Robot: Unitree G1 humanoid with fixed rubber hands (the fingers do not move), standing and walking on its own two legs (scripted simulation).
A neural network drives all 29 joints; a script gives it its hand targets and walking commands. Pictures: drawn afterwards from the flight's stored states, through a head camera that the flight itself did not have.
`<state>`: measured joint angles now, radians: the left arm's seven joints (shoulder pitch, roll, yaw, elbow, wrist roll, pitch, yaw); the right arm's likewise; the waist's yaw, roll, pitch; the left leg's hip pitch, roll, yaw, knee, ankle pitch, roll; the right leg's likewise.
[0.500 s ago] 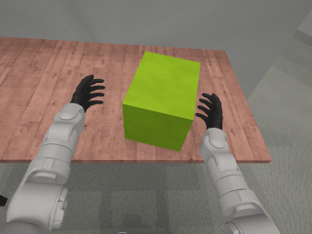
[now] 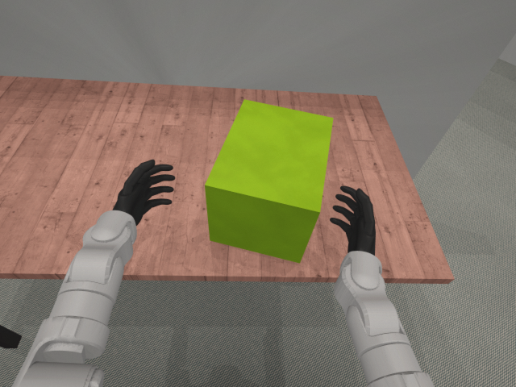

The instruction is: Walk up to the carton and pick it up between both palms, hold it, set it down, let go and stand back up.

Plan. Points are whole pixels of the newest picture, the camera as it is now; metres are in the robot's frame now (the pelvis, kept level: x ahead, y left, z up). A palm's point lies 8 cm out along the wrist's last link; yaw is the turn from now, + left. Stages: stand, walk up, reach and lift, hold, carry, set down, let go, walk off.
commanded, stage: set down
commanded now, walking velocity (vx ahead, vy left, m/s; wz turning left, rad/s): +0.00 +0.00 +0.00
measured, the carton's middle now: (271, 179) +0.47 +0.00 +0.01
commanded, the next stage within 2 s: none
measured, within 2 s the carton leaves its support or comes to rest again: neither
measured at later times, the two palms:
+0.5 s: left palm (118, 267) +0.27 +0.23 +0.01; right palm (361, 283) +0.26 -0.14 +0.02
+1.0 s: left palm (123, 288) +0.24 +0.22 +0.00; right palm (377, 302) +0.24 -0.17 -0.01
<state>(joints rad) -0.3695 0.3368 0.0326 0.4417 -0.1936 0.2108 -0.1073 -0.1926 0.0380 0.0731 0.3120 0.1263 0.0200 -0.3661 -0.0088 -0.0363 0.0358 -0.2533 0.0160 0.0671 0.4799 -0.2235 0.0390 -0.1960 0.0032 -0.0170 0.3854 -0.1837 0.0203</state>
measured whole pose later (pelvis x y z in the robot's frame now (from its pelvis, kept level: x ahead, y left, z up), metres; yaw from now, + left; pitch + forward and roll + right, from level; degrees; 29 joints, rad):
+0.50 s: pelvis +0.01 +0.00 +0.00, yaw +1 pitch -2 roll -1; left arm -0.04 0.35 -0.02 0.32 -0.22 0.12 -0.10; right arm 0.07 0.02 0.10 0.25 0.09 -0.01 -0.30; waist 0.01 -0.03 0.07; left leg -0.18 0.00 0.05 0.46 -0.23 0.04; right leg -0.13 -0.01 -0.03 0.38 -0.21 0.01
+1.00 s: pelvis +0.02 -0.02 +0.00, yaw +1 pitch -4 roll +0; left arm 0.07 0.29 0.00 0.33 -0.16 0.10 -0.07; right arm 0.14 -0.05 0.07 0.34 0.05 -0.06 -0.15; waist 0.01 0.00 0.07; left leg -0.11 0.01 0.04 0.40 -0.22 0.02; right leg -0.07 0.00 -0.04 0.36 -0.22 0.00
